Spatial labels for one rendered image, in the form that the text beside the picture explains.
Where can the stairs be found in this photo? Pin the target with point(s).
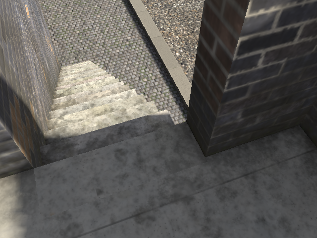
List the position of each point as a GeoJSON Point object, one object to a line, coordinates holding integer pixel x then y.
{"type": "Point", "coordinates": [92, 109]}

